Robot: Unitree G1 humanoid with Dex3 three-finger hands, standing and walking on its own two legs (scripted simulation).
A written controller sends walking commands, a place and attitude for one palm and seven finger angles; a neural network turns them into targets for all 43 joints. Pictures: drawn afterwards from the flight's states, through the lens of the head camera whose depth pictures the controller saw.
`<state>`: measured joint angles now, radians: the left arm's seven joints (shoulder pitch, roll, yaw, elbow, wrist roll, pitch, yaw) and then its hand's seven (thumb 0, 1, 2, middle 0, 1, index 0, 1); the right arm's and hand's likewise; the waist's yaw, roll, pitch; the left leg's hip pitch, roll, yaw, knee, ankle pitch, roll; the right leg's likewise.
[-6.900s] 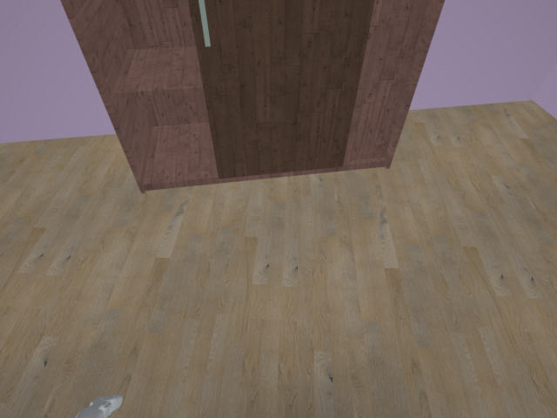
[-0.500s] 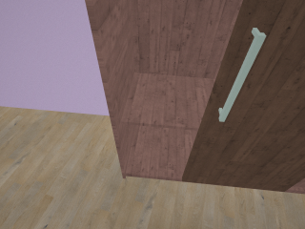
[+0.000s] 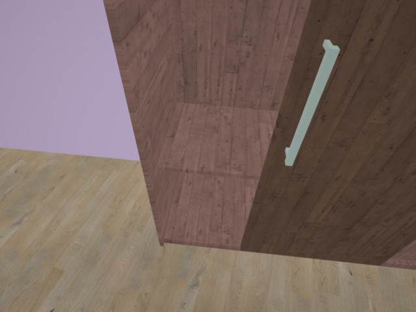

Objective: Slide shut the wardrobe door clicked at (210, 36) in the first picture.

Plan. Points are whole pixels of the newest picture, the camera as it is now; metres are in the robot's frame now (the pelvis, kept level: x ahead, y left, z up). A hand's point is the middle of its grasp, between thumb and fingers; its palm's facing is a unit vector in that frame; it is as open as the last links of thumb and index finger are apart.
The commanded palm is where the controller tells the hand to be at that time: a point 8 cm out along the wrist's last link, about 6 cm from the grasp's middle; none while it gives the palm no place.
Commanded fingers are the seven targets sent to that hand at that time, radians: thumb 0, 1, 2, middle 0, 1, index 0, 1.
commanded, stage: come to a stop and stand still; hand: right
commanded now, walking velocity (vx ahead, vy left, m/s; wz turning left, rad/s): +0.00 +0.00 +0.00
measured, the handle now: (305, 112) +0.54 -0.19 +0.13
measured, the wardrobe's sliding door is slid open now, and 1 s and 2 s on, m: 0.38 0.38 0.38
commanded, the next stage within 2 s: look again from close up in 0.10 s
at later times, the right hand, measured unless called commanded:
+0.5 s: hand out of the picture +0.00 -0.15 -0.18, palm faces +0.05 +0.99 -0.15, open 7.4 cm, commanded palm none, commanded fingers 0.00 -0.90 -0.90 0.20 0.30 0.20 0.30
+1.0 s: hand out of the picture +0.01 -0.14 -0.18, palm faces +0.05 +0.99 -0.16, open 7.4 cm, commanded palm none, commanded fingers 0.00 -0.90 -0.90 0.20 0.30 0.20 0.30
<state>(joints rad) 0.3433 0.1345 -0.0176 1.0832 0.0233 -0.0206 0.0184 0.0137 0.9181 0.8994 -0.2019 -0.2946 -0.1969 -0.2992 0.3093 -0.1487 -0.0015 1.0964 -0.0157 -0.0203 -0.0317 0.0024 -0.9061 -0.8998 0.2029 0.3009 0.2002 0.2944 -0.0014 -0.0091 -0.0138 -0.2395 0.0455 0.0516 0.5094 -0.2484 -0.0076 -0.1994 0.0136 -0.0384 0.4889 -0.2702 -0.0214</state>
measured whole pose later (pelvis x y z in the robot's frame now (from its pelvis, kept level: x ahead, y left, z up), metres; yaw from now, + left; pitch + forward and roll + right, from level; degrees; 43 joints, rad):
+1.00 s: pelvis +0.02 +0.01 +0.00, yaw +0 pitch -1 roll +0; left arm 0.31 0.11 -0.01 1.14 0.02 -0.02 0.03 0.01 0.91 0.90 -0.20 -0.29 -0.20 -0.30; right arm 0.32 -0.12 0.00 1.12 -0.02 -0.02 -0.03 0.00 -0.91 -0.90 0.20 0.30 0.20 0.29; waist -0.01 0.01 0.02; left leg -0.20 0.02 0.06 0.49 -0.27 0.01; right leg -0.15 -0.01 -0.03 0.46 -0.29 0.00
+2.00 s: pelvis +0.02 +0.02 +0.00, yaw -1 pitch -2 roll +0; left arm 0.32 0.10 -0.01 1.14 0.02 -0.02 0.04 0.01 0.91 0.90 -0.20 -0.29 -0.20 -0.30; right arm 0.34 -0.11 -0.01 1.13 -0.01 -0.02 -0.03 0.00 -0.91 -0.90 0.20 0.30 0.20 0.29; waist -0.02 0.01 0.01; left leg -0.18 0.01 0.08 0.47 -0.27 0.03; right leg -0.15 -0.02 -0.01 0.45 -0.28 0.02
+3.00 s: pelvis +0.01 +0.02 +0.00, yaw -1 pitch -1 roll +0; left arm 0.33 0.09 -0.01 1.14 0.02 -0.02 0.04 0.01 0.91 0.90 -0.20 -0.29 -0.20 -0.30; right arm 0.35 -0.11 -0.01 1.13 -0.01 -0.02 -0.03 0.00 -0.91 -0.90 0.20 0.30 0.20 0.29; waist -0.02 0.02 0.01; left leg -0.19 0.01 0.08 0.47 -0.25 0.03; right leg -0.16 -0.02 -0.01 0.46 -0.27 0.02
